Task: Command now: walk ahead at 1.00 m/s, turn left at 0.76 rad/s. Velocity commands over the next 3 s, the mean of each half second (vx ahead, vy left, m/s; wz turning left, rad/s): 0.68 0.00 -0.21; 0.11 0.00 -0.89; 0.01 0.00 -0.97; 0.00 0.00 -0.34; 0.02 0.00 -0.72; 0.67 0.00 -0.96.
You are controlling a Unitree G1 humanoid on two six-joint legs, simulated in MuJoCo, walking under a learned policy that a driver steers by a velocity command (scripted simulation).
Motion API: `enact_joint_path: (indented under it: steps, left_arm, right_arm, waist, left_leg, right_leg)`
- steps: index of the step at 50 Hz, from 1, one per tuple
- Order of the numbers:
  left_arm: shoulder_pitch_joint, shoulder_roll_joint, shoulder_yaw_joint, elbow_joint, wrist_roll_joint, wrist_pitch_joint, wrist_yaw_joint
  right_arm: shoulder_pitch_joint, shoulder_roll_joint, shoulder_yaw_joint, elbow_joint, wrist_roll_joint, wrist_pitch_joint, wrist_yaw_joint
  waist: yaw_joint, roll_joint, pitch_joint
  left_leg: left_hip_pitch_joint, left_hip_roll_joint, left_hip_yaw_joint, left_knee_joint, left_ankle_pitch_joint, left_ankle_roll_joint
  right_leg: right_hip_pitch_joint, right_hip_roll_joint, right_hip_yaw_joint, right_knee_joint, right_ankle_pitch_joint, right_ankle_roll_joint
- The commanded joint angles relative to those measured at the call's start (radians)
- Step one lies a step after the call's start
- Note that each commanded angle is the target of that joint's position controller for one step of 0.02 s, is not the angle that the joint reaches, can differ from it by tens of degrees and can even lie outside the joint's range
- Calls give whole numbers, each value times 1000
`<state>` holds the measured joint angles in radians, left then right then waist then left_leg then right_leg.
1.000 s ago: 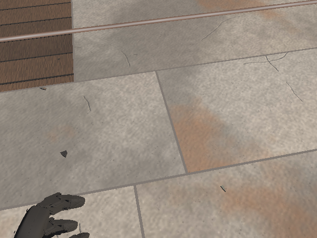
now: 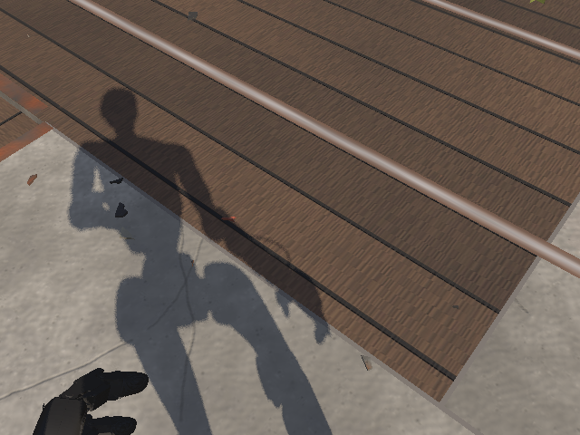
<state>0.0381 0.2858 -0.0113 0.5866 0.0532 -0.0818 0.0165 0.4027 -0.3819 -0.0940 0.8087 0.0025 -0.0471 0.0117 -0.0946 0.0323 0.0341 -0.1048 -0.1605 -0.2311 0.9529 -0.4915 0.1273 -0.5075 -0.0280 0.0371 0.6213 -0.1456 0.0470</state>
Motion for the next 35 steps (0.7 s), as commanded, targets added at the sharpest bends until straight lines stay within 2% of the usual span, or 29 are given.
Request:
enact_joint_path:
  steps: [1,2,3,4,5,6,8,9,10,11,12,13,14,15,16,17,18,19,20,21,22,23,24,25,27,30,33,35]
  left_arm:
    - [278,185,91,30,1,10,7]
    - [268,135,81,57,-1,10,-3]
    - [294,116,75,89,1,5,-9]
    - [323,102,68,125,-3,-4,-11]
    - [351,84,63,156,-13,-13,-17]
    - [370,85,63,176,-26,-21,-22]
    - [373,109,70,191,-42,-26,-25]
    - [354,111,71,190,-41,-25,-26]
    - [333,123,77,189,-41,-23,-28]
    - [341,153,87,197,-43,-22,-32]
    - [375,183,96,213,-48,-22,-38]
    - [391,197,101,226,-53,-21,-42]
    - [409,199,103,237,-60,-19,-43]
    - [371,229,114,197,-131,-23,-14]
    - [342,242,115,188,-126,-22,-4]
    - [321,183,101,152,-97,-19,-2]
    - [484,32,64,153,-59,-8,0]
    - [591,88,69,153,-90,4,5]
    - [514,130,86,142,-105,20,14]
    - [441,137,94,124,-100,35,24]
    - [418,134,101,126,-88,54,32]
    - [432,114,106,117,-82,71,33]
    - [439,81,104,103,-86,89,31]
    - [408,60,101,85,-88,102,30]
    - [319,45,100,41,-79,111,25]
    - [275,39,95,31,-71,107,-12]
    - [212,87,111,2,-73,124,-47]
    - [188,122,128,-23,-73,134,-57]
  right_arm:
    - [-98,-38,30,-141,-26,-14,2]
    - [-131,-30,34,-138,-42,-12,17]
    - [-180,-15,39,-151,-51,-9,31]
    - [-186,11,48,-169,-55,-5,42]
    - [-206,28,57,-179,-58,-1,46]
    - [-229,35,63,-197,-62,2,48]
    - [-325,14,74,-248,-76,0,54]
    - [-378,19,86,-270,-72,-8,58]
    - [-408,43,102,-278,-61,-19,64]
    - [-421,62,112,-275,-51,-28,70]
    - [-420,61,112,-268,-45,-32,69]
    - [-401,40,104,-258,-44,-32,60]
    - [-368,13,93,-242,-50,-33,47]
    - [-318,-44,56,-247,8,-58,17]
    - [-240,-75,43,-222,0,-61,-2]
    - [-104,-117,27,-200,-25,-56,-22]
    - [-59,-162,24,-201,-52,-37,-33]
    - [-80,-129,24,-225,-41,-19,-23]
    - [-154,-64,32,-237,-23,-10,-22]
    - [-202,-17,41,-225,-9,-8,-21]
    - [-244,16,47,-217,-6,-8,-20]
    - [-281,25,44,-209,-14,-12,-19]
    - [-319,29,38,-202,-19,-14,-19]
    - [-355,33,33,-193,-18,-18,-20]
    - [-385,9,18,-171,-19,-23,-31]
    - [-414,-21,3,-149,-6,-14,-49]
    - [-404,-49,-11,-128,24,-7,-40]
    - [-389,-72,-23,-116,41,-1,-32]
  waist:
    - [166,-217,-194]
    - [153,-115,-118]
    - [149,-95,-75]
    - [126,-131,-46]
    - [116,-138,-21]
    - [102,-143,-4]
    - [87,-129,34]
    - [84,-111,63]
    - [81,-101,75]
    - [87,-103,66]
    - [96,-111,43]
    - [87,-116,26]
    - [76,-109,-4]
    - [11,-93,-63]
    - [-48,-87,-138]
    - [-98,-69,-250]
    - [-6,203,-428]
    - [11,280,-574]
    - [23,179,-439]
    - [40,120,-297]
    - [71,56,-226]
    - [112,66,-179]
    - [144,95,-152]
    - [153,101,-111]
    - [150,77,-80]
    - [144,68,-119]
    - [129,57,-105]
    - [133,47,-92]
  left_leg:
    - [-678,121,106,431,160,-4]
    - [-639,149,113,371,213,-13]
    - [-607,159,104,324,210,-19]
    - [-595,160,83,285,193,-30]
    - [-601,159,71,245,176,-38]
    - [-624,162,77,199,164,-49]
    - [-675,210,161,71,231,-82]
    - [-623,216,191,-49,291,-99]
    - [-493,197,223,-194,355,-111]
    - [-346,157,263,-276,408,-116]
    - [-243,125,281,-295,469,-115]
    - [-197,115,268,-330,509,-110]
    - [-146,108,255,-375,536,-101]
    - [-66,129,157,-477,579,-87]
    - [69,156,161,-495,655,-84]
    - [309,294,71,-427,805,-49]
    - [543,594,-164,-328,1240,50]
    - [564,661,-352,-399,1097,149]
    - [448,598,-248,-450,1004,142]
    - [318,554,-128,-479,1013,125]
    - [202,513,-53,-516,989,116]
    - [84,497,5,-554,981,109]
    - [-1,496,55,-602,907,108]
    - [-78,493,109,-646,864,106]
    - [-123,486,196,-677,849,99]
    - [-114,449,335,-659,805,61]
    - [-75,463,384,-604,742,28]
    - [-43,478,401,-525,739,-3]
  right_leg:
    - [697,-360,702,-387,-719,-179]
    - [580,-298,544,-376,-533,-179]
    - [501,-241,432,-379,-401,-167]
    - [448,-214,379,-388,-335,-178]
    - [424,-195,351,-401,-276,-188]
    - [417,-192,339,-415,-221,-204]
    - [392,-184,304,-472,-123,-244]
    - [334,-159,255,-488,19,-242]
    - [248,-118,182,-490,169,-222]
    - [182,-96,134,-490,327,-205]
    - [173,-110,140,-488,450,-199]
    - [213,-112,141,-452,525,-184]
    - [269,-98,134,-379,602,-162]
    - [314,-103,158,-252,601,-142]
    - [287,-71,147,-112,588,-108]
    - [133,-11,145,126,337,-67]
    - [-70,94,73,502,-494,-15]
    - [-132,75,132,695,-541,-2]
    - [-206,20,94,734,-469,12]
    - [-250,-7,41,727,-401,26]
    - [-235,-35,26,732,-359,42]
    - [-184,-61,28,717,-325,47]
    - [-140,-83,24,688,-312,50]
    - [-120,-95,14,634,-302,53]
    - [-105,-104,-1,485,-211,46]
    - [25,-88,-36,248,38,2]
    - [81,-65,-76,124,59,-41]
    - [113,-37,-109,57,10,-79]
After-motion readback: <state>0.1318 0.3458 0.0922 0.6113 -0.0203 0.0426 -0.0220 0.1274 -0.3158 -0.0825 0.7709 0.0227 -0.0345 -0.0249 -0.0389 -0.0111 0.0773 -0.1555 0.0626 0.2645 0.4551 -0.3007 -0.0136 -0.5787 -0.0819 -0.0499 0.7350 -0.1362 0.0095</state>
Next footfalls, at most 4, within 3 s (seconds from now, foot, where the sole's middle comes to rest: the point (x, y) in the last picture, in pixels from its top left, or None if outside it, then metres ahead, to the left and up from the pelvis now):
0.34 left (250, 431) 0.48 0.09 -0.75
0.76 right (372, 387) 0.55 -0.19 -0.75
1.16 left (297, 336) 0.69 -0.04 -0.75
1.60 right None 0.43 -0.15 -0.75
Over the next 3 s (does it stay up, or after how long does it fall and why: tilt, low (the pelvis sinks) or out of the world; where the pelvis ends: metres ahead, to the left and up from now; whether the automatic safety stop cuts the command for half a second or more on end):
stays up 0.44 -0.26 0.03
